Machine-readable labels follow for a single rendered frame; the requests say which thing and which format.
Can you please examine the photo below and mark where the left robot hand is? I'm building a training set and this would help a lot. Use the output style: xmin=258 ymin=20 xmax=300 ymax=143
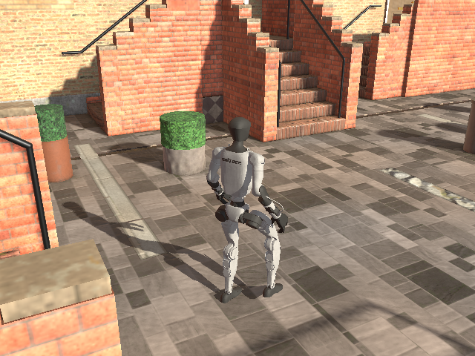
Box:
xmin=216 ymin=189 xmax=232 ymax=204

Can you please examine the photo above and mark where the robot left thigh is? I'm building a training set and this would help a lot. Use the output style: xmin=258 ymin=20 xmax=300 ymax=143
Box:
xmin=215 ymin=204 xmax=239 ymax=259

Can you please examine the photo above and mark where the robot right forearm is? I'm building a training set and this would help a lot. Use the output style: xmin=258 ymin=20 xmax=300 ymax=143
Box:
xmin=258 ymin=185 xmax=281 ymax=219

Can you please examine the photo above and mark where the robot left forearm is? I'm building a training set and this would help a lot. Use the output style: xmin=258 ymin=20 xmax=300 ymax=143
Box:
xmin=207 ymin=180 xmax=223 ymax=196

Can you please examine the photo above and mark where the left robot upper arm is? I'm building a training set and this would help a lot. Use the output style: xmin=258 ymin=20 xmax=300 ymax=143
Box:
xmin=206 ymin=147 xmax=225 ymax=183

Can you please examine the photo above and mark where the right robot upper arm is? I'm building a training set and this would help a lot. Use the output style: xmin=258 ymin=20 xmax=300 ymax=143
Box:
xmin=249 ymin=151 xmax=265 ymax=197

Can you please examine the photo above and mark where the robot thigh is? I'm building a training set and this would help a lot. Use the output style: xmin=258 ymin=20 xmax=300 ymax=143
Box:
xmin=215 ymin=204 xmax=239 ymax=259
xmin=243 ymin=210 xmax=279 ymax=251

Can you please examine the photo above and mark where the robot right thigh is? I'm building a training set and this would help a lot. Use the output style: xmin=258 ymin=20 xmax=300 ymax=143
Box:
xmin=243 ymin=210 xmax=279 ymax=251

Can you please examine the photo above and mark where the right robot hand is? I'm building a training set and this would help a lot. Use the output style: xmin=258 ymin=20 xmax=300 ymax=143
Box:
xmin=271 ymin=213 xmax=288 ymax=233

